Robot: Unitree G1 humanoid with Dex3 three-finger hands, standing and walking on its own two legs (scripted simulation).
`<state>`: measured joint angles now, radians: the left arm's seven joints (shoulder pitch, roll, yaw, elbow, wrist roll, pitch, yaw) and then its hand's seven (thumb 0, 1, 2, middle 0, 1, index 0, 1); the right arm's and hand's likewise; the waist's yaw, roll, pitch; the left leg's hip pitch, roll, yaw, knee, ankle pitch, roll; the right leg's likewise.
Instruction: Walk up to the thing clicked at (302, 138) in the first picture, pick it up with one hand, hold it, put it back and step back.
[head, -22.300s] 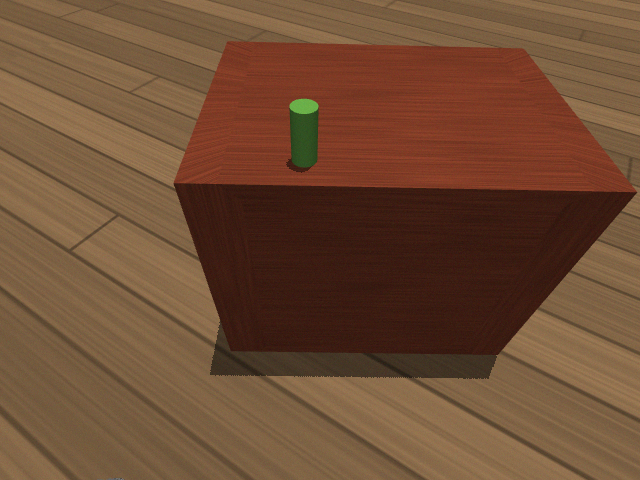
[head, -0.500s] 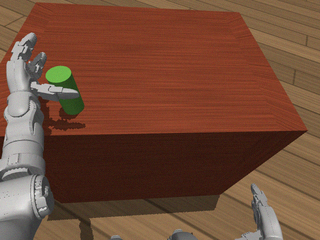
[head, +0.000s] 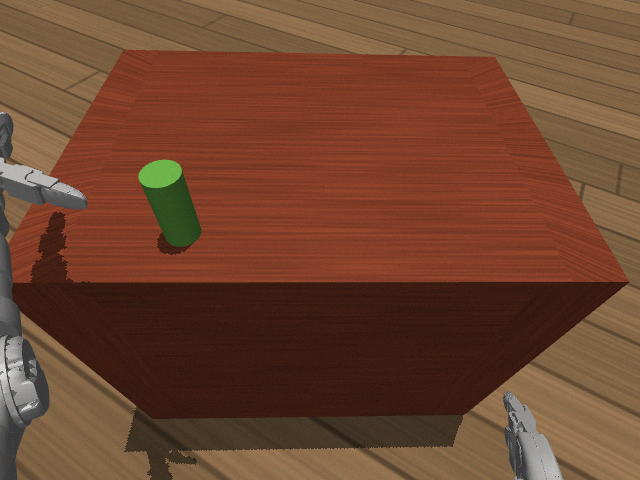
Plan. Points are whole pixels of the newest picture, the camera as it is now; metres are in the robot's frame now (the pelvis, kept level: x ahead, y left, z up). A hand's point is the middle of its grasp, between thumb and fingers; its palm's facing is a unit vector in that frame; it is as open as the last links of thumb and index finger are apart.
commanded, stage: sink last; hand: left
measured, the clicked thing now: (172, 205) +0.47 +0.19 +0.06
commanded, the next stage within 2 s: home in 0.94 s
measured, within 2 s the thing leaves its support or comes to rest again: neither
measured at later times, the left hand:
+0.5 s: hand out of the picture +0.23 +0.28 +0.16, palm faces +0.42 -0.83 -0.36, open 17.5 cm
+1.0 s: hand out of the picture +0.17 +0.23 +0.18, palm faces +0.39 -0.82 -0.43, open 17.5 cm
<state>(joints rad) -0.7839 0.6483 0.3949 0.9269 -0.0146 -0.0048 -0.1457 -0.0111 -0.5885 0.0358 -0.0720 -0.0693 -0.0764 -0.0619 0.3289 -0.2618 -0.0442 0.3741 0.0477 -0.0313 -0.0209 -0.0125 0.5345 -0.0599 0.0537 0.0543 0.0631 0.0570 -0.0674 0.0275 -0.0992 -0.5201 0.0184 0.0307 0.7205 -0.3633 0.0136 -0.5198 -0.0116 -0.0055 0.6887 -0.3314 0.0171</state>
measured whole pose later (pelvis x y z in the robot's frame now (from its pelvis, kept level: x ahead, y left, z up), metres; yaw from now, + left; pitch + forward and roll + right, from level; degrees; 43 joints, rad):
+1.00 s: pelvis -0.01 -0.02 +0.01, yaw +2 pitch -2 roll +1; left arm 0.48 0.35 0.36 -0.36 -0.08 -0.27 0.01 -0.01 -0.55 0.03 -0.06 -0.06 -0.06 -0.05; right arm 0.36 -0.22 -0.14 0.45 0.04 -0.13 -0.04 -0.01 0.50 -0.06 0.06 0.05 0.06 0.06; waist 0.05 0.04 0.01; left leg -0.24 0.01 0.00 0.56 -0.28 -0.01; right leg -0.26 -0.02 -0.04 0.59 -0.30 -0.01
